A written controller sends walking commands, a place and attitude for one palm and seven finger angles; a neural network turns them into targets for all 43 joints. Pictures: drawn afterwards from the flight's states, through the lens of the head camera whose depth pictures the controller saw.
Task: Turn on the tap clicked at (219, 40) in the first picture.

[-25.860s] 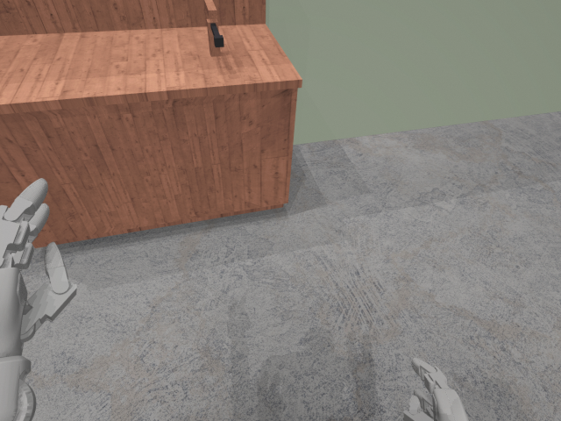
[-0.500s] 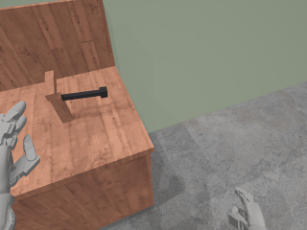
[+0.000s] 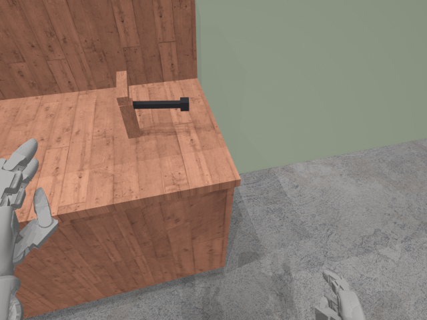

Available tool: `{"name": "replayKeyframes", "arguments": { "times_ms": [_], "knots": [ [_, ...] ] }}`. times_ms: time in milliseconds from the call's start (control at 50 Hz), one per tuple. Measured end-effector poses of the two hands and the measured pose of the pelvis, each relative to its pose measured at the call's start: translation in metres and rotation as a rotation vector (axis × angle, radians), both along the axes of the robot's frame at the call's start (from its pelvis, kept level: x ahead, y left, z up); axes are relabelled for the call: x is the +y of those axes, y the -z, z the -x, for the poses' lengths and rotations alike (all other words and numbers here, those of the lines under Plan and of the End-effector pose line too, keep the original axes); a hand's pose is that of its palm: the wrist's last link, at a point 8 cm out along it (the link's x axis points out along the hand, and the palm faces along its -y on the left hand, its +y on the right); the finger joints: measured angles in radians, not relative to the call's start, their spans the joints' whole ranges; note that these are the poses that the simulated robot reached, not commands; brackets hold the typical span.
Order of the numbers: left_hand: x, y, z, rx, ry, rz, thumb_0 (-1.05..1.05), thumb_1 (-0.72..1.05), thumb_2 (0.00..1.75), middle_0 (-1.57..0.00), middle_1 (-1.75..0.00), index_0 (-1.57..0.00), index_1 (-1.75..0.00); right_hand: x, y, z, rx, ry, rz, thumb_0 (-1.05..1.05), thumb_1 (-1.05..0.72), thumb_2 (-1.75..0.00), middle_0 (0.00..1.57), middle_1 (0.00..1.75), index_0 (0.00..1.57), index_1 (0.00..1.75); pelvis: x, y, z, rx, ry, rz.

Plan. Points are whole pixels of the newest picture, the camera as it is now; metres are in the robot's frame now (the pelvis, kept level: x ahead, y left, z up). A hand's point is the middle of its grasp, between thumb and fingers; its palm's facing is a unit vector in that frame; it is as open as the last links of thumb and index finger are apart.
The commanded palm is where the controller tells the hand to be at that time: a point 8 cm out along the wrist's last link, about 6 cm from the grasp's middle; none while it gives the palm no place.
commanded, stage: step back with the hand held close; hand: left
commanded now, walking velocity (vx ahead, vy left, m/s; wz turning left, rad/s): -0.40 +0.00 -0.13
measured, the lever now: (184, 104) +0.65 +0.16 +0.06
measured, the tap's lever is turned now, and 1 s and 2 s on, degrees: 79 79 79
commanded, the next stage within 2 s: stop stepping back and stand still in 0.10 s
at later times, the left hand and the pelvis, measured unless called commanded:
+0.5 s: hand out of the picture +0.07 +0.22 +0.16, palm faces +0.39 -0.86 -0.33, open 7.4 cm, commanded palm +0.04 +0.25 +0.18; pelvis -0.15 -0.02 +0.00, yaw -5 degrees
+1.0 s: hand out of the picture +0.04 +0.21 +0.16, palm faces +0.39 -0.86 -0.33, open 7.4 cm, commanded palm -0.01 +0.25 +0.18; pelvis -0.19 -0.02 +0.01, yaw -4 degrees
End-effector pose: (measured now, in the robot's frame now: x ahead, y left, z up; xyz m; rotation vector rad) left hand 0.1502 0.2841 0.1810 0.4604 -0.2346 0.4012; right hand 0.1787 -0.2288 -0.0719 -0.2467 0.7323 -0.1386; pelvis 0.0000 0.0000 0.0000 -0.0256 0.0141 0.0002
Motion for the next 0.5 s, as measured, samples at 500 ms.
{"name": "replayKeyframes", "arguments": {
  "times_ms": [500],
  "knots": [
    [-0.024,0.005,0.116,-0.006,0.044,0.057,0.01,0.89,0.90,-0.21,-0.31,-0.22,-0.30,-0.045,0.013,0.227,0.103,0.138,-0.001,0.01,-0.90,-0.89,0.20,0.30,0.20,0.30,-0.018,-0.005,0.147,0.009,0.085,-0.056]
  ]
}}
